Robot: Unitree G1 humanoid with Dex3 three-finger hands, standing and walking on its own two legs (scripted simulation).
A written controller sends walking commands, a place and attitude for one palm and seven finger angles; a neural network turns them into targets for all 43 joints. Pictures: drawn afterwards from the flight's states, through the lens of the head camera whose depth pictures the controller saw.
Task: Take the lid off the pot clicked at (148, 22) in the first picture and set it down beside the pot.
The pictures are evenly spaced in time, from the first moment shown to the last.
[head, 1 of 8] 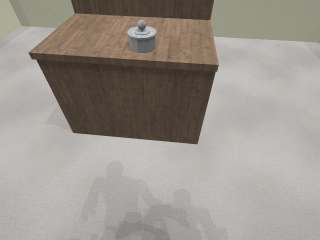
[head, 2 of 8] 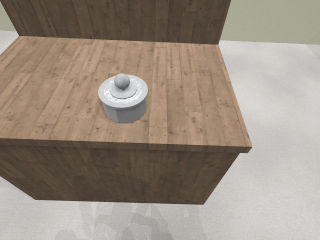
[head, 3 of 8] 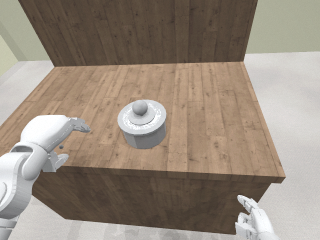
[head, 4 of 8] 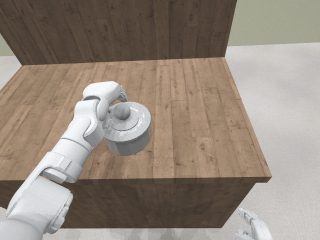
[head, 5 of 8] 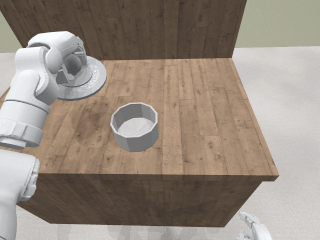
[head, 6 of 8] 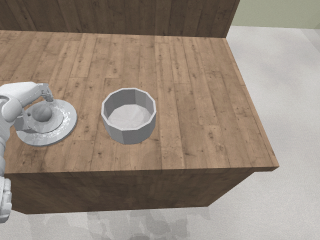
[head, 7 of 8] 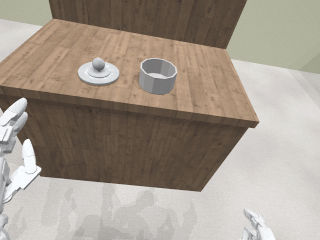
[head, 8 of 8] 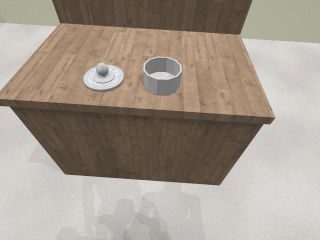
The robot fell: no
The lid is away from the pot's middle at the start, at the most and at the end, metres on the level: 0.00 0.24 0.24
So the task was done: yes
